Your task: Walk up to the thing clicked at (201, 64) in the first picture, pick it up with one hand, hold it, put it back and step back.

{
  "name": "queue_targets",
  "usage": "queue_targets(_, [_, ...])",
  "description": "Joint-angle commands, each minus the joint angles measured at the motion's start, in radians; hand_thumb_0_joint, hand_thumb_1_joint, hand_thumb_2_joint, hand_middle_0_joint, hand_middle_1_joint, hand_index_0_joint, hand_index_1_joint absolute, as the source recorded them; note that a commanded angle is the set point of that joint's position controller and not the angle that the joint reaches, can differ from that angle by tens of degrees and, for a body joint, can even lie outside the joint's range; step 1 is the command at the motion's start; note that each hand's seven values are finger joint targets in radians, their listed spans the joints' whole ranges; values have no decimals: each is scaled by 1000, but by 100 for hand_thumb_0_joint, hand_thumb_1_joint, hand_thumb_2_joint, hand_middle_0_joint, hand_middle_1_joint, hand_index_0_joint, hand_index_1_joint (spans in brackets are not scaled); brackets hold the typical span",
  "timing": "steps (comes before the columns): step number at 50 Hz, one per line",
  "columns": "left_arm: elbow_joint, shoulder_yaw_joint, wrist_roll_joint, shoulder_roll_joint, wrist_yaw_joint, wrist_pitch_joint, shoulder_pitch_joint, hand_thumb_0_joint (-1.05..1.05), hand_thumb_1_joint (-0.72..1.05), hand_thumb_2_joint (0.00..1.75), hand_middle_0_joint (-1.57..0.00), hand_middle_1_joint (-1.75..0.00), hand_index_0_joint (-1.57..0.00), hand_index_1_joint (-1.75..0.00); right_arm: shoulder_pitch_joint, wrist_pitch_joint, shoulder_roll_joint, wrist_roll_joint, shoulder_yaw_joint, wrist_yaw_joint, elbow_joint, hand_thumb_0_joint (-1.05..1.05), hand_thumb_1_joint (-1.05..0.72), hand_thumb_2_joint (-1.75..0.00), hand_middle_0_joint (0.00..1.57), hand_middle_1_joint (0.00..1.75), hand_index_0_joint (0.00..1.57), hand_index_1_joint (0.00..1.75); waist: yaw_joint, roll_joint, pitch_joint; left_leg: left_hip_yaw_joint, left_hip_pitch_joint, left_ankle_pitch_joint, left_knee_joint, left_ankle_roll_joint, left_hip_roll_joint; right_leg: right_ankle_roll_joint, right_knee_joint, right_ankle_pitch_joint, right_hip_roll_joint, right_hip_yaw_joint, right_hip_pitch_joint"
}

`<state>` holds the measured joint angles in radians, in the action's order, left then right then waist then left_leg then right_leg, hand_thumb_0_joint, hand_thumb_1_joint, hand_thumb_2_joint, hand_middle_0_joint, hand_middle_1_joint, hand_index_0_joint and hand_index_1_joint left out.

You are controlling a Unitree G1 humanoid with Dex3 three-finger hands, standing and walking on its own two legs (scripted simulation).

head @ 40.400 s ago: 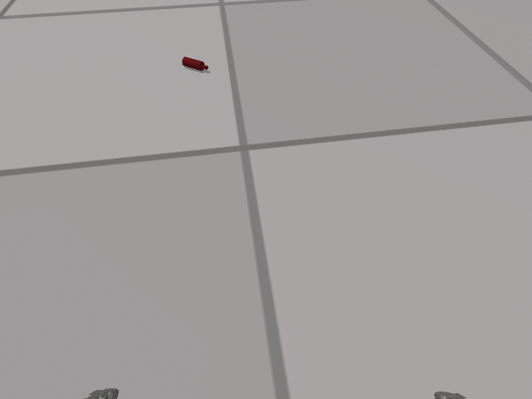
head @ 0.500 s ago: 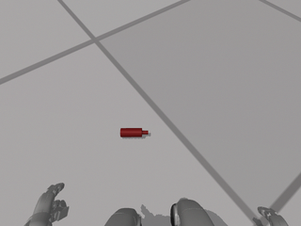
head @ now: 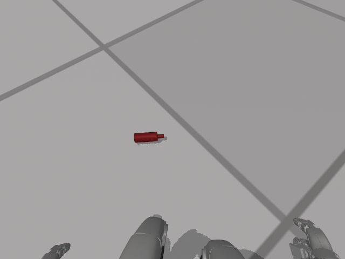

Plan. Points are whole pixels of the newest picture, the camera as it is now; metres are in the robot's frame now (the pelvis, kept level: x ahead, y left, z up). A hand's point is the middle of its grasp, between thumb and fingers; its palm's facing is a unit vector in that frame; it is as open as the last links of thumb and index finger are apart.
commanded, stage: step back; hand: left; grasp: from above
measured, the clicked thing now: (149, 137) +0.79 +0.24 -0.72
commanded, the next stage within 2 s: stand in 1.74 s
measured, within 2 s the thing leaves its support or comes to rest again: neither
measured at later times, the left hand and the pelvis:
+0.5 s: hand out of the picture -0.08 +0.26 -0.14, palm faces +0.05 -0.92 -0.40, open 7.3 cm; pelvis -0.17 -0.02 +0.00, yaw +3 degrees
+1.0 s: hand out of the picture -0.27 +0.25 -0.13, palm faces +0.13 -0.89 -0.43, open 7.4 cm; pelvis -0.29 -0.04 +0.01, yaw +7 degrees
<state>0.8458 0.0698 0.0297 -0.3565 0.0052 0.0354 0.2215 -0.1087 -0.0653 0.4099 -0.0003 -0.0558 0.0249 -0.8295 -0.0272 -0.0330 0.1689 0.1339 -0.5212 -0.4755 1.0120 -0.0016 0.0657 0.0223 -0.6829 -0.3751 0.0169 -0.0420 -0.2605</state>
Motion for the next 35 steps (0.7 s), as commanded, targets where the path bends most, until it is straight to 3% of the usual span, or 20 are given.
queue_targets(1, [-141,85,14,-275,-35,-33,-145,0,90,90,-20,-30,-20,-30,-77,38,177,1,-48,16,56,0,-90,-90,20,30,20,30,41,186,-131,28,49,-10,234,-11,51,187,233,484,-254,-191,-67])
queue_targets(7, [-133,77,15,-267,-53,-21,-27,0,90,90,-20,-30,-20,-30,-45,42,148,15,-38,6,76,0,-90,-90,20,30,20,30,-34,215,-189,-49,50,-68,-174,-15,-26,190,166,601,-286,-208,201])
queue_targets(9, [-139,71,2,-271,-49,-13,-58,0,90,90,-20,-30,-20,-30,-107,46,145,19,-43,2,49,0,-90,-90,20,30,20,30,-9,231,-239,-99,142,-13,-348,3,-41,176,119,614,-278,-196,209])
queue_targets(11, [-150,59,-11,-268,-41,-1,-95,0,90,90,-20,-30,-20,-30,-189,52,154,24,-56,1,12,0,-90,-90,20,30,20,30,39,177,-270,-133,301,260,-604,27,-43,113,33,544,-237,-144,122])
queue_targets(12, [-158,47,-14,-235,-36,3,-77,0,90,90,-20,-30,-20,-30,-173,55,198,34,-70,2,18,0,-90,-90,20,30,20,30,28,81,-265,51,381,373,-615,73,-159,56,-31,366,-168,-118,-30])
queue_targets(13, [-168,36,-22,-193,-35,3,-82,0,90,90,-20,-30,-20,-30,-118,52,297,39,-85,-4,38,0,-90,-90,20,30,20,30,26,-136,-236,302,396,484,-650,188,-358,1,-180,20,6,11,-208])
queue_targets(14, [-166,63,-18,-232,-49,4,-150,0,90,90,-20,-30,-20,-30,-96,53,351,31,-92,-11,53,0,-90,-90,20,30,20,30,76,-199,-212,403,231,604,-675,320,-483,-15,-396,-303,49,-45,-158])
queue_targets(15, [-147,66,-10,-243,-52,7,-155,0,90,90,-20,-30,-20,-30,-63,57,317,39,-86,-7,49,0,-90,-90,20,30,20,30,61,-116,-178,341,168,624,-654,321,-461,-8,-522,-291,56,-128,-140])
queue_targets(17, [-107,63,-27,-223,-46,13,-89,0,90,90,-20,-30,-20,-30,16,56,239,44,-55,1,59,0,-90,-90,20,30,20,30,2,-50,-171,149,227,663,-602,246,-334,2,-610,-179,82,-154,-190])
queue_targets(18, [-88,64,-25,-229,-42,12,-47,0,90,90,-20,-30,-20,-30,34,55,236,38,-54,4,68,0,-90,-90,20,30,20,30,-12,-93,-155,114,205,637,-595,241,-331,-7,-613,-161,79,-123,-180])
queue_targets(19, [-76,67,-23,-231,-37,9,-23,0,90,90,-20,-30,-20,-30,50,54,220,37,-51,3,71,0,-90,-90,20,30,20,30,-20,-116,-149,102,217,612,-589,249,-328,-21,-568,-157,62,-100,-160])
queue_targets(23, [-84,51,-12,-203,-29,-14,-46,0,90,90,-20,-30,-20,-30,-32,40,213,37,-54,1,67,0,-90,-90,20,30,20,30,37,-164,-210,107,439,721,-506,253,-326,-45,-170,-175,0,-26,-159])
queue_targets(25, [-56,50,-10,-194,-28,-25,-15,0,90,90,-20,-30,-20,-30,-24,24,226,28,-53,-5,65,0,-90,-90,20,30,20,30,32,-168,-259,60,442,717,-447,208,-283,-31,79,-55,8,31,-56])
queue_targets(27, [-9,51,2,-203,-35,-40,60,0,90,90,-20,-30,-20,-30,9,10,214,10,-45,-11,64,0,-90,-90,20,30,20,30,-5,-143,-300,10,334,567,-357,145,-237,-9,332,175,-2,42,117])
queue_targets(28, [-9,72,16,-283,-36,-50,52,0,90,90,-20,-30,-20,-30,-8,13,156,5,-28,-14,75,0,-90,-90,20,30,20,30,10,25,-269,2,95,322,-250,79,-127,30,300,204,-114,-188,214])
queue_targets(29, [-27,103,12,-403,-33,-42,15,0,90,90,-20,-30,-20,-30,33,11,133,4,-28,0,103,0,-90,-90,20,30,20,30,-37,280,-222,-35,-15,-103,-41,18,23,214,348,250,-382,-459,57])
queue_targets(30, [-59,107,12,-430,-41,-50,-18,0,90,90,-20,-30,-20,-30,64,3,172,4,-52,8,102,0,-90,-90,20,30,20,30,-49,253,-148,86,24,-157,153,-1,-17,312,384,278,-489,-592,-142])
queue_targets(32, [-71,72,9,-320,-46,-55,-147,0,90,90,-20,-30,-20,-30,-13,4,191,3,-54,4,49,0,-90,-90,20,30,20,30,47,64,-111,119,34,-31,251,9,18,222,279,354,-327,-296,-132])
queue_targets(33, [-65,71,14,-293,-47,-55,-162,0,90,90,-20,-30,-20,-30,-47,10,181,2,-51,3,28,0,-90,-90,20,30,20,30,56,95,-116,71,43,2,233,-2,26,193,257,321,-278,-217,-117])
queue_targets(35, [-61,72,19,-284,-44,-62,-102,0,90,90,-20,-30,-20,-30,-60,22,180,17,-47,-4,20,0,-90,-90,20,30,20,30,16,128,-141,28,52,18,163,-21,5,171,249,175,-235,-186,-48])
